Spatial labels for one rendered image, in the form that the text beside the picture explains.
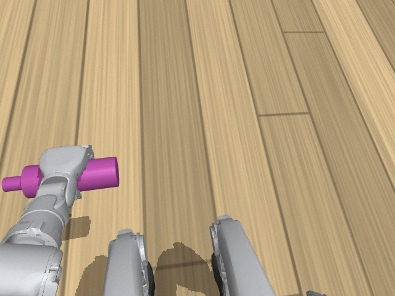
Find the left robot arm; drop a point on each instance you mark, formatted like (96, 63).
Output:
(30, 254)

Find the right robot foot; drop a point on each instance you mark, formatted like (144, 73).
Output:
(217, 277)

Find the left robot hand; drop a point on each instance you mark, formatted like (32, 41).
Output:
(66, 159)

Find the bottle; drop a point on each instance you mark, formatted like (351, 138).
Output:
(100, 173)

